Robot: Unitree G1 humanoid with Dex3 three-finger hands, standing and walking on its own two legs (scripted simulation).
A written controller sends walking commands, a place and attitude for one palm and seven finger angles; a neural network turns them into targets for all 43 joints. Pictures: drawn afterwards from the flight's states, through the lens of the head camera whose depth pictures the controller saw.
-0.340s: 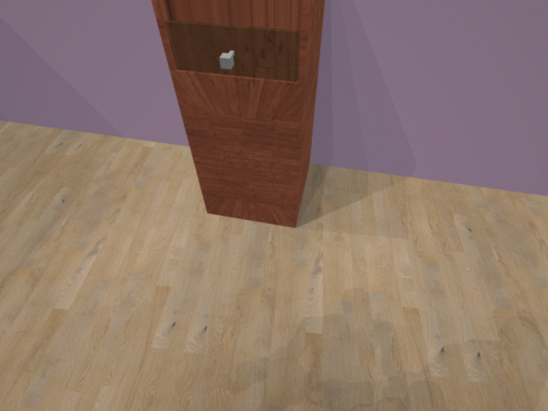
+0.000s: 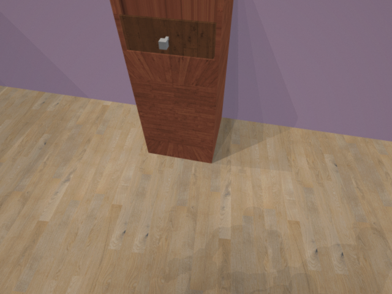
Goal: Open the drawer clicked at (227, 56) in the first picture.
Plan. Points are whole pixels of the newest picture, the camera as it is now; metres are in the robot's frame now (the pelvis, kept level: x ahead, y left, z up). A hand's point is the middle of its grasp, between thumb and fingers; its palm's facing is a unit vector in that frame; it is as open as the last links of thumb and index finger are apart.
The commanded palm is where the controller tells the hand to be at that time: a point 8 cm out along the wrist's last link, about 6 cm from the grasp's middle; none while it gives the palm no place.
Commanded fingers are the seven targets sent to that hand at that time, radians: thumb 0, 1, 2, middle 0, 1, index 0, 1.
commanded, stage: look at it before walking up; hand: left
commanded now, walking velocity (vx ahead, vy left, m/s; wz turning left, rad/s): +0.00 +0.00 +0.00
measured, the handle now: (164, 41) +1.00 +0.17 +0.03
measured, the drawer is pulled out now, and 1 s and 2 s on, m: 0.00 0.00 0.00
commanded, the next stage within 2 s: turn to face it in 0.50 s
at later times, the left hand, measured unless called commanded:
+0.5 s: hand out of the picture +0.06 +0.23 -0.16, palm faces -0.01 -0.96 -0.29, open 7.4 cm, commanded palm none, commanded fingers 0.00 0.90 0.90 -0.20 -0.30 -0.20 -0.30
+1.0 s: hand out of the picture +0.06 +0.20 -0.18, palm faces -0.07 -0.97 -0.23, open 7.4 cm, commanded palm none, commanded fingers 0.00 0.90 0.90 -0.20 -0.30 -0.20 -0.30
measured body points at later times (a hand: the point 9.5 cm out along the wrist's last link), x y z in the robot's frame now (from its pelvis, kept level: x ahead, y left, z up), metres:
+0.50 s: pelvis +0.00 +0.01 +0.00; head +0.02 +0.00 +0.45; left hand +0.06 +0.28 -0.14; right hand +0.04 -0.26 -0.15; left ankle -0.02 +0.12 -0.75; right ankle +0.00 -0.09 -0.75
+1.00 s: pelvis +0.00 +0.01 -0.01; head +0.03 +0.00 +0.44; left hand +0.07 +0.25 -0.16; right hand +0.01 -0.23 -0.17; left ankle -0.02 +0.12 -0.75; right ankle +0.00 -0.09 -0.75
